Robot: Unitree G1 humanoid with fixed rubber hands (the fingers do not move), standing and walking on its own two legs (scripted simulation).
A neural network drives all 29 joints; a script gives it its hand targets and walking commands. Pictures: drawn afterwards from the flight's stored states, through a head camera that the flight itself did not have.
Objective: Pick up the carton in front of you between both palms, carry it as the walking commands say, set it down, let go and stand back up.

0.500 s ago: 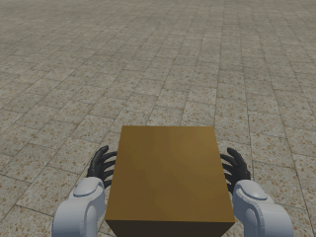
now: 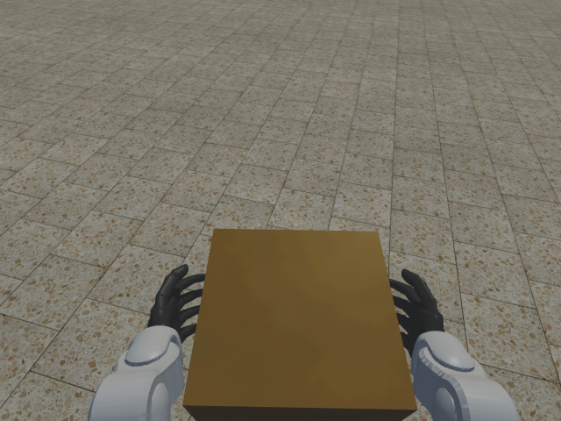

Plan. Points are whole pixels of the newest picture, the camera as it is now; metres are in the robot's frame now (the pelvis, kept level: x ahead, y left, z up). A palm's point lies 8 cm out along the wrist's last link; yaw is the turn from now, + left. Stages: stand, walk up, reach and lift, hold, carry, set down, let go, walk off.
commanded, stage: carry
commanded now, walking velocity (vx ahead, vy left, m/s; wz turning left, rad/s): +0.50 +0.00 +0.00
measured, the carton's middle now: (292, 344) +0.25 +0.00 +0.02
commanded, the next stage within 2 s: none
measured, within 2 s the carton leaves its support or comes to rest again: neither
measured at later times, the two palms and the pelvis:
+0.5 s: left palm (220, 155) +0.57 +0.13 +0.10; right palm (380, 161) +0.57 -0.17 +0.10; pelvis +0.33 -0.01 +0.00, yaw +0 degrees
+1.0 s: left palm (227, 92) +0.82 +0.15 +0.11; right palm (353, 98) +0.82 -0.15 +0.10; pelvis +0.58 +0.00 +0.00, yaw +0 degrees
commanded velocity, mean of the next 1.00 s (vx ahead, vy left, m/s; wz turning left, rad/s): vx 0.24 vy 0.00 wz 0.00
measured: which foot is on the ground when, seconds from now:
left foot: down 0.00-0.06, up 0.08-0.56, down 0.58-1.00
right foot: up 0.00-0.04, down 0.06-0.60, up 0.62-0.94, down 0.96-1.00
